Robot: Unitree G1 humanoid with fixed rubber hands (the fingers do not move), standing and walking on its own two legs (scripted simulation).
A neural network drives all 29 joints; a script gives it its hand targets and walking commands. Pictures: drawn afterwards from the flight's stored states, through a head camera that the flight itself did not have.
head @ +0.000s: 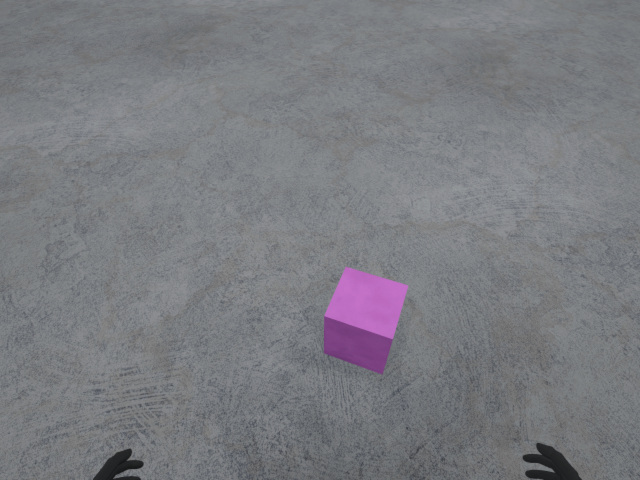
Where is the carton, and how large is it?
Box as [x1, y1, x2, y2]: [324, 267, 407, 374]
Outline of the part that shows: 345,267 324,315 324,353 382,374 407,285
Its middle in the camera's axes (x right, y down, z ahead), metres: +0.14 +0.25 +1.27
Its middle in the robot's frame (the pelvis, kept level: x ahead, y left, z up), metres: +0.70 -0.12 -0.65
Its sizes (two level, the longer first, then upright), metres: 0.210 0.200 0.250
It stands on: the floor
